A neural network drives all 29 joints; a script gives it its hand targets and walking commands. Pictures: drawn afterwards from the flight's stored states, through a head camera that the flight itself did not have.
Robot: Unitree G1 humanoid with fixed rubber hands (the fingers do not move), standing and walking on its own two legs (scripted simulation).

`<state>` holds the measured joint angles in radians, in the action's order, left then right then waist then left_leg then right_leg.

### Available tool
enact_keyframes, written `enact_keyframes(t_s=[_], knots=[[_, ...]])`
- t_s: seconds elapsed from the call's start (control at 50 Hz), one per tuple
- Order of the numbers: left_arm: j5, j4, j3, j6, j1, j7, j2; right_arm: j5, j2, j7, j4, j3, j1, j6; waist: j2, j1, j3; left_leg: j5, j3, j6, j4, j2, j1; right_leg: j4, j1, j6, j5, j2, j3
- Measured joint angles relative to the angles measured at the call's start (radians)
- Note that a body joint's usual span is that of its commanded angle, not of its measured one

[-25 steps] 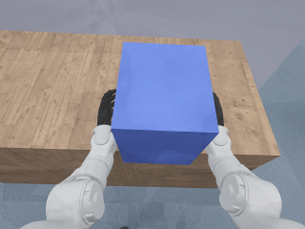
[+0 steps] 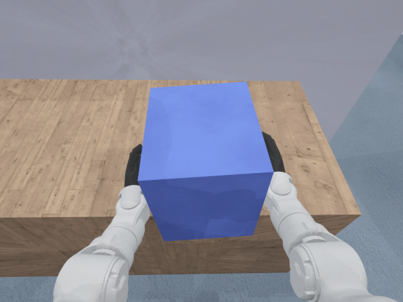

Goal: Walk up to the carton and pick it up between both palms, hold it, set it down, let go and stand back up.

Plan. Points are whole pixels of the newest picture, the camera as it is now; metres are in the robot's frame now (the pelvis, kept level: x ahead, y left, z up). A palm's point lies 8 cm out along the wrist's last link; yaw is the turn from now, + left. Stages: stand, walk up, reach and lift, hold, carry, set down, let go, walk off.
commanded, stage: reach and lift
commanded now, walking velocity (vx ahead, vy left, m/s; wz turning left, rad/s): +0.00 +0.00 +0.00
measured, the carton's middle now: (203, 164) +0.42 +0.00 +0.02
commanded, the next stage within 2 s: hold in 1.98 s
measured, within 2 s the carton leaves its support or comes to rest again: neither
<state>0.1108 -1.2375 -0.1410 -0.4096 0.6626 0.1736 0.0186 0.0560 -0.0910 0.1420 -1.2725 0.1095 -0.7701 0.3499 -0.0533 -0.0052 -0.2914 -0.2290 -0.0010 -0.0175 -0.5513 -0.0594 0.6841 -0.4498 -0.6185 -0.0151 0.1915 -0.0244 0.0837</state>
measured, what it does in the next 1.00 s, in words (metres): stands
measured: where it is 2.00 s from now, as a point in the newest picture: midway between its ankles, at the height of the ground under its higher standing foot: outside the picture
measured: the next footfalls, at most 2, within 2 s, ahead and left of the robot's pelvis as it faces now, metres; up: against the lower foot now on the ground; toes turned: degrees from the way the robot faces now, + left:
none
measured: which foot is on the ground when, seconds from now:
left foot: down 0.00-1.00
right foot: down 0.00-1.00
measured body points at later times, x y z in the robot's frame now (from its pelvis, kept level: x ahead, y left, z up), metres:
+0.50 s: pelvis -0.03 +0.00 +0.01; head -0.05 +0.02 +0.46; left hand +0.39 +0.15 +0.15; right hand +0.40 -0.15 +0.18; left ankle +0.00 +0.12 -0.73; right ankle -0.01 -0.11 -0.73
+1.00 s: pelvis -0.03 +0.01 +0.02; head -0.06 +0.02 +0.47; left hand +0.36 +0.16 +0.16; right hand +0.37 -0.15 +0.16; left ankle +0.00 +0.12 -0.73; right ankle -0.01 -0.11 -0.73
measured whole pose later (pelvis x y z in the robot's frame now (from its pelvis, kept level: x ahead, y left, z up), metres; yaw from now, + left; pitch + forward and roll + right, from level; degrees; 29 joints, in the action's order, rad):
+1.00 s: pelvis -0.03 +0.01 +0.02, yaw +2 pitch -1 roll -1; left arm -0.10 -0.46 -0.23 0.42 0.62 0.12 0.00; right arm -0.15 -0.07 0.18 -0.73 0.09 -0.71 -0.22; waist 0.01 -0.06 -0.05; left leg -0.16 0.00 0.00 -0.39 -0.03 0.22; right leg -0.31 -0.16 0.00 0.13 0.00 0.08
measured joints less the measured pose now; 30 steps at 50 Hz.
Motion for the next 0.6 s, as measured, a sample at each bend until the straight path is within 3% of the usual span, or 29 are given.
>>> enact_keyframes(t_s=[0.18, 0.32, 0.46, 0.6], knots=[[0.038, 0.191, 0.068, 0.155, -0.065, 0.016, 0.025, -0.109, 0.003, 0.015, 0.19, -0.086, 0.056, -0.159, -0.023, -0.027, 0.004, -0.005, -0.022, 0.002, -0.021, 0.013, -0.055, -0.019, 0.066, 0.003, 0.014, 0.012, 0.021], [0.024, 0.31, 0.075, 0.385, 0.011, 0.024, 0.044, -0.173, -0.02, 0.024, 0.299, -0.063, 0.02, -0.34, 0.009, -0.036, 0.026, 0.016, -0.026, 0.007, 0.002, 0.027, -0.125, -0.018, 0.13, 0.004, 0.008, 0.024, 0.025], [-0.09, 0.358, -0.049, 0.593, 0.13, -0.004, 0.025, -0.184, -0.031, 0.019, 0.285, 0.017, -0.092, -0.486, 0.063, -0.037, 0.079, 0.053, -0.015, 0.008, 0.077, 0.031, -0.249, 0.041, 0.242, 0.005, -0.023, 0.027, 0.015], [-0.232, 0.388, -0.176, 0.664, 0.153, -0.057, -0.003, -0.114, -0.005, 0.007, 0.216, 0.104, -0.158, -0.506, 0.081, -0.029, 0.149, 0.082, 0.005, 0.008, 0.166, 0.035, -0.41, 0.116, 0.39, 0.009, -0.051, 0.029, -0.004]])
